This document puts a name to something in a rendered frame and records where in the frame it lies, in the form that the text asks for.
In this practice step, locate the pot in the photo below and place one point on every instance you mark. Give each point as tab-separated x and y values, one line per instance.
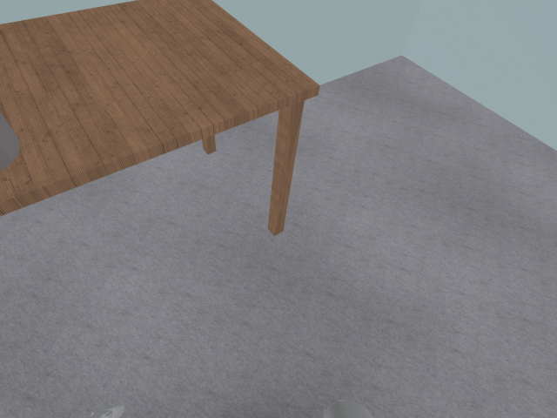
9	144

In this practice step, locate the table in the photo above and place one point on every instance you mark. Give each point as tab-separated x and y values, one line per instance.
92	92

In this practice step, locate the right robot thigh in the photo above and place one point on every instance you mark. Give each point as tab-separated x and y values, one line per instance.
346	409

